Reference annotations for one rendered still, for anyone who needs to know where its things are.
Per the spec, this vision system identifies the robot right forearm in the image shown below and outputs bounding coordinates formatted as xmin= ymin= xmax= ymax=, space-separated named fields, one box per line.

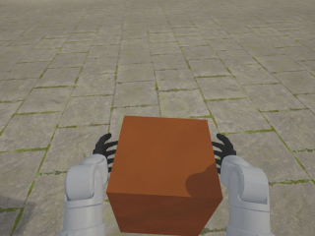
xmin=220 ymin=154 xmax=275 ymax=236

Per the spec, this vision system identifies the right robot hand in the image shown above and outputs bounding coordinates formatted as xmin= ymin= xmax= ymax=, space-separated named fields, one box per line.
xmin=212 ymin=133 xmax=236 ymax=174

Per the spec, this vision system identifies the robot left forearm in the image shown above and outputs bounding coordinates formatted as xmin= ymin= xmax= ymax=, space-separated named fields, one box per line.
xmin=58 ymin=153 xmax=109 ymax=236

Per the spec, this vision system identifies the left robot hand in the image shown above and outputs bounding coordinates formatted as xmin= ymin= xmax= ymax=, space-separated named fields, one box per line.
xmin=93 ymin=133 xmax=118 ymax=172

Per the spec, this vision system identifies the carton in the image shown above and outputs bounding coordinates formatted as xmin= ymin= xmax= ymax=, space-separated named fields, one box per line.
xmin=106 ymin=115 xmax=223 ymax=236

